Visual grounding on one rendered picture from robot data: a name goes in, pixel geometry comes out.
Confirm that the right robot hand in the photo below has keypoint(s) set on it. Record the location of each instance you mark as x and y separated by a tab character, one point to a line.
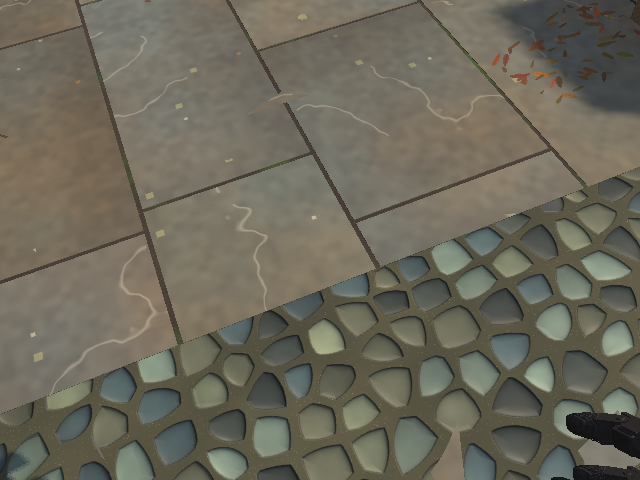
622	431

